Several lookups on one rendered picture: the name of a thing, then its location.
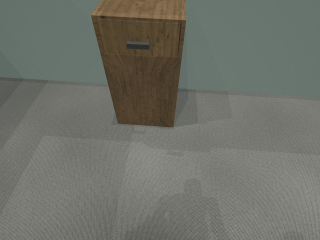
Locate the handle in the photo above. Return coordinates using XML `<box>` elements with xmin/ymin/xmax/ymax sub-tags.
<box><xmin>126</xmin><ymin>38</ymin><xmax>150</xmax><ymax>50</ymax></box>

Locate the drawer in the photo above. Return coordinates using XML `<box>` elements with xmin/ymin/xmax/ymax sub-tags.
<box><xmin>97</xmin><ymin>18</ymin><xmax>181</xmax><ymax>57</ymax></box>

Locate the cabinet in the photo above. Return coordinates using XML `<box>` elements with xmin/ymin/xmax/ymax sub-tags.
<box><xmin>91</xmin><ymin>0</ymin><xmax>186</xmax><ymax>128</ymax></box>

